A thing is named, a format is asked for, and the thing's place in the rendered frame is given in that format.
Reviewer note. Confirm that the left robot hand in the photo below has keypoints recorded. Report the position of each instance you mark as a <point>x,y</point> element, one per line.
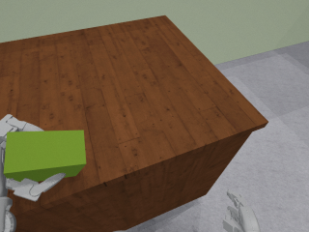
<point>27,188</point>

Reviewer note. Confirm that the right robot hand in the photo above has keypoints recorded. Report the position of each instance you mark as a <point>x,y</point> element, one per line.
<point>241,220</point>

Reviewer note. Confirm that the sponge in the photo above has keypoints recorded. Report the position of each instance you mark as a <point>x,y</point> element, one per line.
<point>38,155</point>

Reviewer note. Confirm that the table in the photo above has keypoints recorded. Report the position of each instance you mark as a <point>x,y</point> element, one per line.
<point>161,122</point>

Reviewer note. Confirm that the left robot forearm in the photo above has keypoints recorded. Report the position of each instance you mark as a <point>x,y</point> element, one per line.
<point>7,218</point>

